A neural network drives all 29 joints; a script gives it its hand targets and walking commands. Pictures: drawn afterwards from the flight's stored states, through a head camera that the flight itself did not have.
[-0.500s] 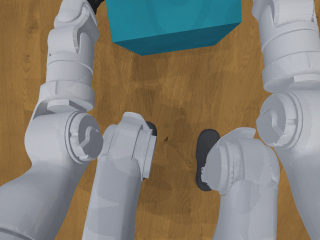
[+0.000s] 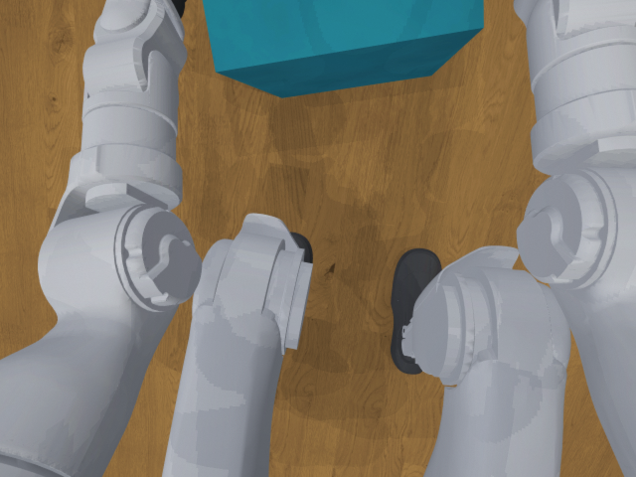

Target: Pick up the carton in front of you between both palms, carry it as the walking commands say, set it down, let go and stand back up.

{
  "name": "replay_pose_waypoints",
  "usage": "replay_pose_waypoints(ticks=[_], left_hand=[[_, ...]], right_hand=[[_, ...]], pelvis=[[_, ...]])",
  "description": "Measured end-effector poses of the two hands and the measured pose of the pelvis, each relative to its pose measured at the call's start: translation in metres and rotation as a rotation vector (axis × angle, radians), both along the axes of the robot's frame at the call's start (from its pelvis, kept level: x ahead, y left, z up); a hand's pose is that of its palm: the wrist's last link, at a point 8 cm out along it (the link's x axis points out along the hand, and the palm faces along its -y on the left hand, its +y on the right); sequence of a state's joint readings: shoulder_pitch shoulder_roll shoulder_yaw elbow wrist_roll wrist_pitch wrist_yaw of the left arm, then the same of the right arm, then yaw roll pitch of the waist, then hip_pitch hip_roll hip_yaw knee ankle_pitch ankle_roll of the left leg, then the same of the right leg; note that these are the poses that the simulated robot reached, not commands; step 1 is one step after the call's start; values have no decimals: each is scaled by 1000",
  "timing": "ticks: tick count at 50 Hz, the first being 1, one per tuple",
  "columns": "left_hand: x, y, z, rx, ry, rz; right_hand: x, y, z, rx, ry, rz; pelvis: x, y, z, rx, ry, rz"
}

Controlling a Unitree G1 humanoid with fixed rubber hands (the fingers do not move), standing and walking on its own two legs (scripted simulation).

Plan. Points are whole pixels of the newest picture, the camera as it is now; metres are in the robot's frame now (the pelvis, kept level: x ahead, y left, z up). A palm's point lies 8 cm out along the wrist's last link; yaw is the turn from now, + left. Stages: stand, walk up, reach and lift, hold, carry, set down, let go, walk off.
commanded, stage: set down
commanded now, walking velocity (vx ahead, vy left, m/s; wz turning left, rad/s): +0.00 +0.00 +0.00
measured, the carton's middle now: out of the picture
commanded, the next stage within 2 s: let go in 1.32 s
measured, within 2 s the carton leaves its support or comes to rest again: neither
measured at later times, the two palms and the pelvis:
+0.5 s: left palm out of the picture +0.54 +0.22 -0.10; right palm out of the picture +0.60 -0.14 -0.10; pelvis +0.01 +0.02 +0.03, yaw +0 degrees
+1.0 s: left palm out of the picture +0.53 +0.23 +0.06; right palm out of the picture +0.61 -0.16 +0.06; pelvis +0.01 +0.01 +0.16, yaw -1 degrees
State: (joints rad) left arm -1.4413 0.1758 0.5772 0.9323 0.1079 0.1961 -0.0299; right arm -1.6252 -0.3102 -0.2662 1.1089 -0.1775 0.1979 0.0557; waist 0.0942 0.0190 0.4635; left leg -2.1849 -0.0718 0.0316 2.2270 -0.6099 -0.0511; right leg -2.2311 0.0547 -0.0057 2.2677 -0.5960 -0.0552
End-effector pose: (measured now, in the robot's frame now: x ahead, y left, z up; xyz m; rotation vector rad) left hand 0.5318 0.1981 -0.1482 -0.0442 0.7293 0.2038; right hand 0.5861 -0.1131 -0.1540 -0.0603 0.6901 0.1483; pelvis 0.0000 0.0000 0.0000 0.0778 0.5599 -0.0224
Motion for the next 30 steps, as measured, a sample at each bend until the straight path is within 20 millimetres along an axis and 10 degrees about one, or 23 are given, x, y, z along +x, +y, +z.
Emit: replay_pose_waypoints(ticks=[11, 20, 30], left_hand=[[-12, 21, -32, 63, 49, 66], [5, 27, 8, 55, -41, 65], [2, 26, 90, 52, -73, 78]], right_hand=[[-9, -45, -32, -118, 38, -106], [18, -37, 18, -102, -42, -102], [14, -31, 95, -108, -35, -108]], pelvis=[[5, 7, 0, -20, -8, -7], [8, 13, 5, -28, 44, 7], [5, 16, 58, -41, 142, 21]])
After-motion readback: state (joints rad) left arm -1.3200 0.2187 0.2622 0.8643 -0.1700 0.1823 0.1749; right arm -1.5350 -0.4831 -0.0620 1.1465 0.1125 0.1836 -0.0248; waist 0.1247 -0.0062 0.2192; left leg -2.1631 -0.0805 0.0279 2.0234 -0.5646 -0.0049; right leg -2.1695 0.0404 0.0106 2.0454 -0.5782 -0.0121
